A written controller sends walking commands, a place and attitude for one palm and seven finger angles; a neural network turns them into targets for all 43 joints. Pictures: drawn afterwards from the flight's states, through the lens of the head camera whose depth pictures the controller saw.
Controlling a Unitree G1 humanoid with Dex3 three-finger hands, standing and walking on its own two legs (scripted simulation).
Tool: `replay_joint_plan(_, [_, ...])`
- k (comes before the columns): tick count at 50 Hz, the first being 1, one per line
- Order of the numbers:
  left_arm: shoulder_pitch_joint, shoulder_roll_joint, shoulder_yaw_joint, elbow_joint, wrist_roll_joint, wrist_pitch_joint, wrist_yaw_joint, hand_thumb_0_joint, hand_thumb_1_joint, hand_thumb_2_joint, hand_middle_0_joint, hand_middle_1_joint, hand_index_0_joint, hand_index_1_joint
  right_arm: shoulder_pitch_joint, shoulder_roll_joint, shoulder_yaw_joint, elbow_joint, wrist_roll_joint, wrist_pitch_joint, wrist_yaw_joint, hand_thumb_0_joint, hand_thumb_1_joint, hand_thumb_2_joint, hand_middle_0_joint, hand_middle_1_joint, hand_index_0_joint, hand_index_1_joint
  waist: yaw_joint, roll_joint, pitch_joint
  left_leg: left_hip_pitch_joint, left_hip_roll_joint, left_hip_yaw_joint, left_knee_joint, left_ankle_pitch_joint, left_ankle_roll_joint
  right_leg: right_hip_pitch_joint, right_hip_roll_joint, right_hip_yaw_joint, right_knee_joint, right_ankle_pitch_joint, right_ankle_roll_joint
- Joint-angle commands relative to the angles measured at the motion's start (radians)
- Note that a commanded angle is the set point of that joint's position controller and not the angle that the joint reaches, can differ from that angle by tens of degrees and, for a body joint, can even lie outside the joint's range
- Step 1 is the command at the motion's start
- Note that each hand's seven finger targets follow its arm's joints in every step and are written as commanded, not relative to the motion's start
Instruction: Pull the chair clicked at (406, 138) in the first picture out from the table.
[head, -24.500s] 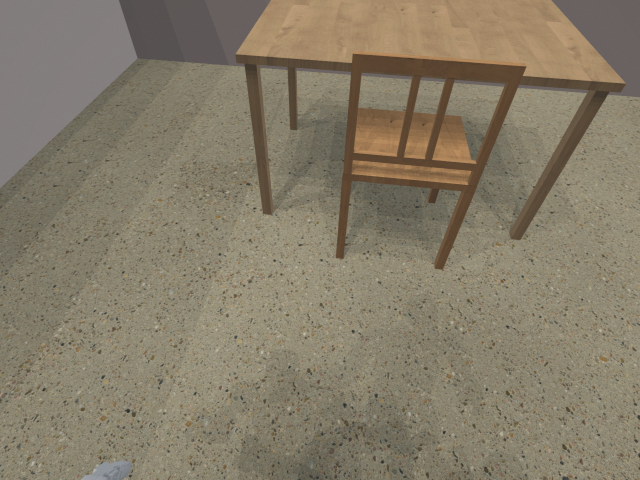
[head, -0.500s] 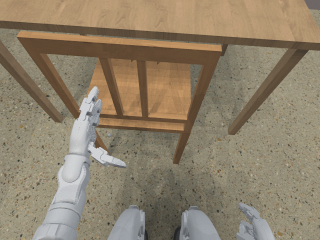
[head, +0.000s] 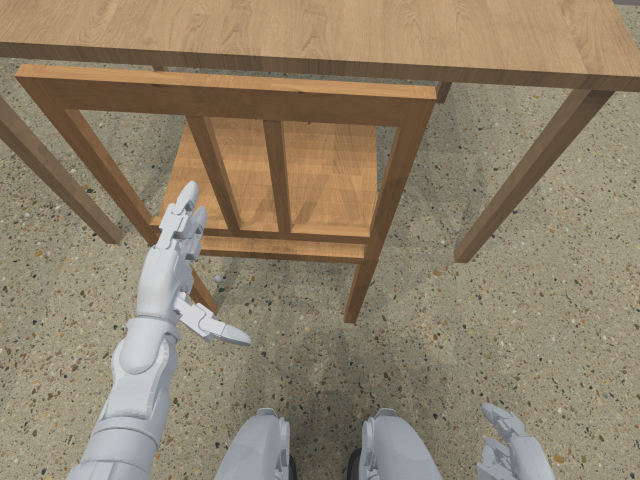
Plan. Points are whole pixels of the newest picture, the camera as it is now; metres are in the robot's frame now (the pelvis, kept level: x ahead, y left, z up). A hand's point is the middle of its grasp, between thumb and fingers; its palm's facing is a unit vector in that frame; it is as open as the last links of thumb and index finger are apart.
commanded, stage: aim the fingers beside a spindle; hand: left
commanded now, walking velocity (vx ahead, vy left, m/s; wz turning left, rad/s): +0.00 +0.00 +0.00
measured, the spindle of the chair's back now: (219, 179) +0.51 +0.16 -0.01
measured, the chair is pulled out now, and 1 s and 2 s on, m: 0.00 0.00 0.00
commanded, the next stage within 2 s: push the fingers through the gap in 1.18 s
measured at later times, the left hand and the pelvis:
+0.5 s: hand (215, 268) +0.36 +0.14 +0.01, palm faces -0.04 -1.00 -0.04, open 16.9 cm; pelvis +0.00 +0.00 +0.00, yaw +0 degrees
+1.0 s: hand (206, 266) +0.36 +0.15 +0.03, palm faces -0.03 -1.00 -0.06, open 16.9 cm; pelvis +0.00 +0.00 +0.00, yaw +0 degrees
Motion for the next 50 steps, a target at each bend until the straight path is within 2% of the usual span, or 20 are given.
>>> replay_joint_plan(1, [-0.214, 0.142, 0.09, -0.205, 0.001, -0.081, 0.04, 0.0, -0.5, 0.3, -0.06, -0.08, -0.06, -0.08, 0.036, -0.132, -0.049, -0.099, -0.006, -0.043, -0.01, 0.0, -0.9, -0.9, 0.2, 0.3, 0.2, 0.3, -0.01, -0.012, -0.415, 0.258, -0.001, -0.098, -0.164, 0.365, -0.038, 0.259, 0.017, 0.085, -0.136, 0.309, 0.009])
replay_joint_plan(4, [-0.238, 0.113, 0.079, -0.076, 0.016, -0.06, 0.046, 0.0, -0.5, 0.3, -0.06, -0.08, -0.06, -0.08, 0.026, -0.136, -0.044, -0.09, -0.004, -0.033, -0.008, 0.0, -0.9, -0.9, 0.2, 0.3, 0.2, 0.3, -0.03, -0.065, -0.311, 0.161, -0.006, -0.087, -0.158, 0.244, -0.033, 0.212, 0.016, 0.088, -0.15, 0.219, 0.013])
replay_joint_plan(6, [-0.244, 0.125, 0.095, -0.034, 0.02, -0.054, 0.036, 0.0, -0.5, 0.3, -0.06, -0.08, -0.06, -0.08, 0.028, -0.14, -0.044, -0.095, -0.003, -0.031, -0.007, 0.0, -0.9, -0.9, 0.2, 0.3, 0.2, 0.3, -0.022, -0.051, -0.314, 0.151, -0.01, -0.085, -0.159, 0.223, -0.033, 0.206, 0.017, 0.09, -0.149, 0.195, 0.009])
replay_joint_plan(9, [-0.317, 0.111, 0.055, -0.117, 0.008, -0.066, 0.005, 0.0, -0.5, 0.3, -0.06, -0.08, -0.06, -0.08, 0.026, -0.141, -0.046, -0.11, -0.003, -0.036, -0.009, 0.0, -0.9, -0.9, 0.2, 0.3, 0.2, 0.3, -0.02, 0.013, -0.404, 0.205, -0.01, -0.085, -0.151, 0.271, -0.032, 0.228, 0.014, 0.097, -0.14, 0.239, 0.004])
replay_joint_plan(11, [-0.315, 0.127, 0.06, -0.212, -0.004, -0.081, -0.006, 0.0, -0.5, 0.3, -0.06, -0.08, -0.06, -0.08, 0.031, -0.14, -0.051, -0.12, -0.003, -0.042, -0.011, 0.0, -0.9, -0.9, 0.2, 0.3, 0.2, 0.3, -0.006, 0.064, -0.501, 0.297, -0.005, -0.095, -0.154, 0.369, -0.039, 0.251, 0.014, 0.093, -0.127, 0.305, 0.002])
replay_joint_plan(13, [-0.284, 0.115, 0.044, -0.279, -0.016, -0.088, -0.003, 0.0, -0.5, 0.3, -0.06, -0.08, -0.06, -0.08, 0.035, -0.134, -0.054, -0.121, -0.003, -0.047, -0.01, 0.0, -0.9, -0.9, 0.2, 0.3, 0.2, 0.3, -0.002, 0.08, -0.543, 0.374, 0.003, -0.106, -0.16, 0.449, -0.047, 0.253, 0.016, 0.087, -0.128, 0.347, 0.003])
replay_joint_plan(15, [-0.233, 0.102, 0.033, -0.268, -0.017, -0.074, 0.011, 0.0, -0.5, 0.3, -0.06, -0.08, -0.06, -0.08, 0.044, -0.136, -0.054, -0.117, -0.004, -0.048, -0.007, 0.0, -0.9, -0.9, 0.2, 0.3, 0.2, 0.3, -0.01, 0.043, -0.516, 0.369, 0.006, -0.115, -0.166, 0.472, -0.045, 0.252, 0.018, 0.076, -0.131, 0.355, 0.006])
replay_joint_plan(18, [-0.235, 0.106, 0.061, -0.119, 0.001, -0.04, 0.033, 0.0, -0.5, 0.3, -0.06, -0.08, -0.06, -0.08, 0.047, -0.14, -0.049, -0.09, -0.001, -0.033, -0.01, 0.0, -0.9, -0.9, 0.2, 0.3, 0.2, 0.3, -0.036, -0.077, -0.373, 0.224, 0.002, -0.102, -0.161, 0.34, -0.035, 0.23, 0.019, 0.075, -0.141, 0.294, 0.015])
replay_joint_plan(21, [-0.249, 0.131, 0.1, -0.042, 0.019, -0.036, 0.045, 0.0, -0.5, 0.3, -0.06, -0.08, -0.06, -0.08, 0.037, -0.142, -0.045, -0.092, -0.003, -0.024, -0.008, 0.0, -0.9, -0.9, 0.2, 0.3, 0.2, 0.3, -0.022, -0.054, -0.317, 0.162, -0.008, -0.088, -0.161, 0.267, -0.035, 0.204, 0.017, 0.081, -0.14, 0.236, 0.009])
replay_joint_plan(25, [-0.262, 0.153, 0.107, -0.157, 0.008, -0.071, 0.029, 0.0, -0.5, 0.3, -0.06, -0.08, -0.06, -0.08, 0.032, -0.137, -0.048, -0.119, -0.006, -0.027, -0.006, 0.0, -0.9, -0.9, 0.2, 0.3, 0.2, 0.3, 0.002, 0.021, -0.44, 0.23, -0.008, -0.082, -0.154, 0.35, -0.037, 0.264, 0.015, 0.094, -0.125, 0.311, 0.003])
replay_joint_plan(29, [-0.282, 0.122, 0.054, -0.283, -0.009, -0.097, 0.016, 0.0, -0.5, 0.3, -0.06, -0.08, -0.06, -0.08, 0.038, -0.131, -0.051, -0.118, -0.005, -0.04, -0.008, 0.0, -0.9, -0.9, 0.2, 0.3, 0.2, 0.3, -0.012, 0.064, -0.507, 0.345, 0.004, -0.101, -0.161, 0.434, -0.044, 0.259, 0.017, 0.088, -0.133, 0.349, 0.006])
replay_joint_plan(31, [-0.252, 0.118, 0.051, -0.25, -0.011, -0.084, 0.014, 0.0, -0.5, 0.3, -0.06, -0.08, -0.06, -0.08, 0.046, -0.136, -0.052, -0.102, -0.004, -0.042, -0.01, 0.0, -0.9, -0.9, 0.2, 0.3, 0.2, 0.3, -0.022, 0.032, -0.474, 0.34, 0.008, -0.11, -0.164, 0.438, -0.045, 0.241, 0.02, 0.079, -0.135, 0.342, 0.008])
replay_joint_plan(33, [-0.226, 0.058, 0.002, -0.172, -0.005, -0.058, 0.012, 0.0, -0.5, 0.3, -0.06, -0.08, -0.06, -0.08, 0.045, -0.138, -0.052, -0.095, 0.0, -0.039, -0.009, 0.0, -0.9, -0.9, 0.2, 0.3, 0.2, 0.3, -0.041, -0.021, -0.401, 0.299, 0.011, -0.117, -0.171, 0.386, -0.043, 0.204, 0.02, 0.066, -0.141, 0.297, 0.011])
replay_joint_plan(36, [-0.214, 0.048, 0.005, -0.066, 0.01, -0.025, 0.02, 0.0, -0.5, 0.3, -0.06, -0.08, -0.06, -0.08, 0.043, -0.146, -0.052, -0.091, 0.002, -0.029, -0.006, 0.0, -0.9, -0.9, 0.2, 0.3, 0.2, 0.3, -0.038, -0.051, -0.326, 0.228, 0.004, -0.11, -0.173, 0.308, -0.04, 0.171, 0.018, 0.062, -0.141, 0.241, 0.009])
replay_joint_plan(39, [-0.232, 0.086, 0.048, -0.083, 0.015, -0.034, 0.034, 0.0, -0.5, 0.3, -0.06, -0.08, -0.06, -0.08, 0.033, -0.145, -0.051, -0.109, -0.001, -0.022, -0.004, 0.0, -0.9, -0.9, 0.2, 0.3, 0.2, 0.3, -0.015, -0.044, -0.348, 0.208, -0.005, -0.099, -0.173, 0.278, -0.039, 0.193, 0.015, 0.071, -0.14, 0.221, 0.005])
replay_joint_plan(42, [-0.289, 0.17, 0.117, -0.207, 0.019, -0.08, 0.057, 0.0, -0.5, 0.3, -0.06, -0.08, -0.06, -0.08, 0.03, -0.133, -0.049, -0.123, -0.009, -0.023, -0.007, 0.0, -0.9, -0.9, 0.2, 0.3, 0.2, 0.3, 0.013, 0.032, -0.467, 0.261, -0.009, -0.092, -0.162, 0.357, -0.042, 0.256, 0.016, 0.09, -0.121, 0.294, 0.001])
replay_joint_plan(45, [-0.283, 0.183, 0.118, -0.3, 0.017, -0.116, 0.071, 0.0, -0.5, 0.3, -0.06, -0.08, -0.06, -0.08, 0.033, -0.128, -0.049, -0.123, -0.013, -0.031, -0.006, 0.0, -0.9, -0.9, 0.2, 0.3, 0.2, 0.3, 0.014, 0.073, -0.526, 0.343, -0.001, -0.108, -0.162, 0.448, -0.052, 0.261, 0.019, 0.086, -0.111, 0.343, 0.001])
replay_joint_plan(47, [-0.256, 0.126, 0.066, -0.266, 0.017, -0.107, 0.064, 0.0, -0.5, 0.3, -0.06, -0.08, -0.06, -0.08, 0.033, -0.127, -0.048, -0.112, -0.011, -0.033, -0.003, 0.0, -0.9, -0.9, 0.2, 0.3, 0.2, 0.3, -0.005, 0.041, -0.49, 0.348, 0.007, -0.114, -0.166, 0.442, -0.052, 0.239, 0.02, 0.079, -0.12, 0.331, 0.005])
replay_joint_plan(48, [-0.259, 0.075, 0.014, -0.225, 0.016, -0.093, 0.055, 0.0, -0.5, 0.3, -0.06, -0.08, -0.06, -0.08, 0.03, -0.128, -0.046, -0.104, -0.008, -0.031, -0.002, 0.0, -0.9, -0.9, 0.2, 0.3, 0.2, 0.3, -0.029, 0.028, -0.447, 0.331, 0.009, -0.116, -0.166, 0.404, -0.047, 0.21, 0.021, 0.074, -0.132, 0.306, 0.009])
replay_joint_plan(50, [-0.228, 0.055, 0.001, -0.109, 0.016, -0.054, 0.032, 0.0, -0.5, 0.3, -0.06, -0.08, -0.06, -0.08, 0.038, -0.138, -0.048, -0.094, -0.002, -0.028, -0.004, 0.0, -0.9, -0.9, 0.2, 0.3, 0.2, 0.3, -0.044, -0.023, -0.368, 0.264, 0.006, -0.113, -0.171, 0.33, -0.04, 0.19, 0.023, 0.069, -0.146, 0.255, 0.008])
